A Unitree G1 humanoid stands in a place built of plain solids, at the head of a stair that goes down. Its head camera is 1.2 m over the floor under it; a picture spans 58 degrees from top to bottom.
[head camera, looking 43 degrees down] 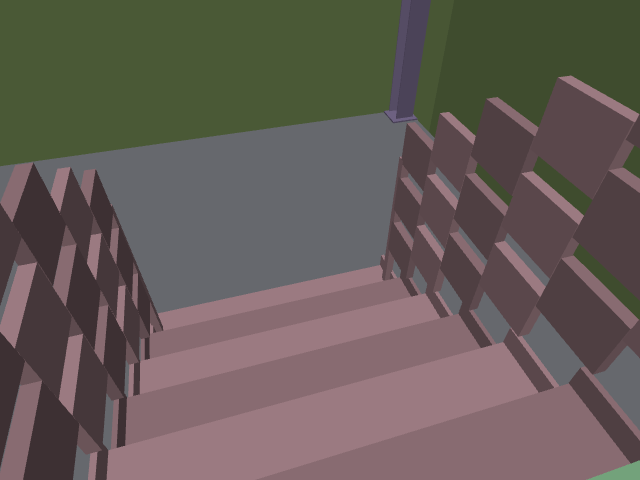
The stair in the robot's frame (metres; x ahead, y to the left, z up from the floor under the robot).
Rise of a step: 0.18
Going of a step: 0.30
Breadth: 1.62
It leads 16 degrees to the left of straight ahead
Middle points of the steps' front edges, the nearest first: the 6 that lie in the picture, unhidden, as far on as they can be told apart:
0.54 -0.10 -0.18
0.82 -0.02 -0.36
1.11 0.07 -0.55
1.40 0.15 -0.73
1.69 0.23 -0.91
1.98 0.32 -1.10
